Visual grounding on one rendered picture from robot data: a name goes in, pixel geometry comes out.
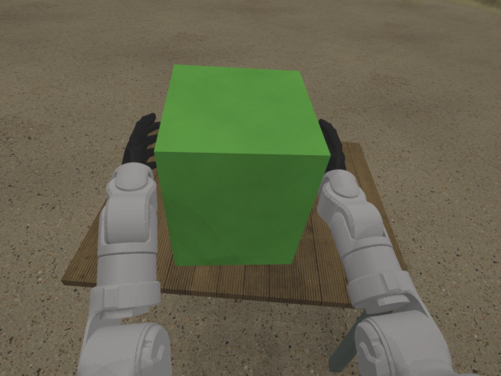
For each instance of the robot right forearm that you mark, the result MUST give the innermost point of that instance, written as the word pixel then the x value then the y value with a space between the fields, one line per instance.
pixel 376 281

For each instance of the left robot hand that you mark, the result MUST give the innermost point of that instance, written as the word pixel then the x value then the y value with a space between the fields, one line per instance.
pixel 136 149

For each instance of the right robot upper arm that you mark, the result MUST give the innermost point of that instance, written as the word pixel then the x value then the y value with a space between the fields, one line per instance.
pixel 401 344

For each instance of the carton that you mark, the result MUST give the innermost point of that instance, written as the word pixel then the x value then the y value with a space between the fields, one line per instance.
pixel 240 158

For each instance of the right robot hand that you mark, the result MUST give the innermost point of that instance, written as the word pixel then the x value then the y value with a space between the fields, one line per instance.
pixel 334 145

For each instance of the table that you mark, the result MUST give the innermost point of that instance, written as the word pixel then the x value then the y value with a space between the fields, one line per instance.
pixel 316 276

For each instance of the left robot upper arm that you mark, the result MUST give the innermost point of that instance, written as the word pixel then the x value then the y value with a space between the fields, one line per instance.
pixel 127 350

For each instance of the robot left forearm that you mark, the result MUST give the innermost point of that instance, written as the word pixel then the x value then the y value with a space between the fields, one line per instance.
pixel 127 246

